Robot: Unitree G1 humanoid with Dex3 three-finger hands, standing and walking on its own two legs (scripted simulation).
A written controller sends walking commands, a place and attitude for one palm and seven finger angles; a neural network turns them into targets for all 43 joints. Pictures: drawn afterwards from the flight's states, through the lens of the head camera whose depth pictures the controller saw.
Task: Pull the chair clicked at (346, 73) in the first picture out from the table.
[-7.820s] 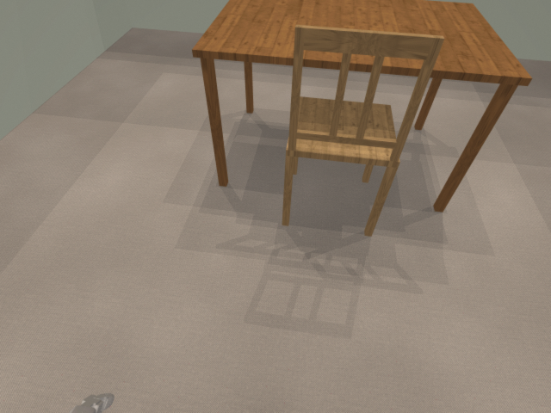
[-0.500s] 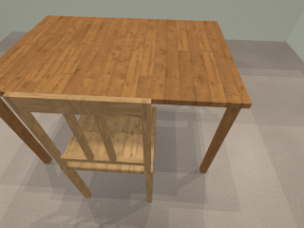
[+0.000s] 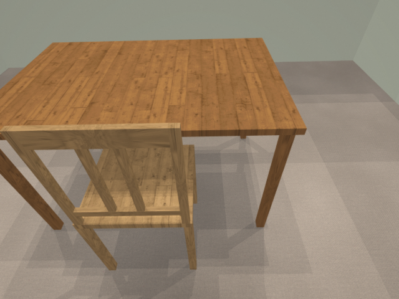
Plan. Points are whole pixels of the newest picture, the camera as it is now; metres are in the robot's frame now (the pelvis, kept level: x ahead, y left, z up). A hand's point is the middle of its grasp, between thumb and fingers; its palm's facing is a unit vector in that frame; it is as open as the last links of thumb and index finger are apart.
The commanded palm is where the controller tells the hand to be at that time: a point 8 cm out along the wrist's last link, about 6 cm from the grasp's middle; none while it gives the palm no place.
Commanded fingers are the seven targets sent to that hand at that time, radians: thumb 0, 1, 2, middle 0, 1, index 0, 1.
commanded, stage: come to a stop and stand still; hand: left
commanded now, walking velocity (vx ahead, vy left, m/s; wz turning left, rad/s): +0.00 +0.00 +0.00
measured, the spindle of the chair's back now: (98, 182) +0.44 +0.31 -0.07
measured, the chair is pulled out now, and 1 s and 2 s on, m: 0.00 0.00 0.00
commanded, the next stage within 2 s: look again from close up in 1.14 s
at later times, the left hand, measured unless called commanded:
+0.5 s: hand out of the picture +0.03 +0.21 -0.17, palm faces +0.00 -0.98 -0.18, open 7.4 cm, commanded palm none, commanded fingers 0.00 0.90 0.90 -0.20 -0.30 -0.20 -0.30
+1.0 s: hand out of the picture +0.06 +0.23 -0.17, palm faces -0.02 -0.98 -0.19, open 7.4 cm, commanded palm none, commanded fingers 0.00 0.90 0.90 -0.20 -0.30 -0.20 -0.30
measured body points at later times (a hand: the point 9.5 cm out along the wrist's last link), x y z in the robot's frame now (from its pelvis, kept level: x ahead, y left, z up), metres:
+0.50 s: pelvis +0.03 +0.03 +0.01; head +0.04 +0.05 +0.46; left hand +0.04 +0.26 -0.15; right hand +0.03 -0.19 -0.14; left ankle +0.06 +0.13 -0.73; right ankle -0.01 -0.09 -0.73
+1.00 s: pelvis +0.06 +0.05 +0.01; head +0.07 +0.06 +0.46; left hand +0.07 +0.28 -0.15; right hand +0.10 -0.18 -0.14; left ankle +0.06 +0.13 -0.73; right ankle -0.01 -0.09 -0.73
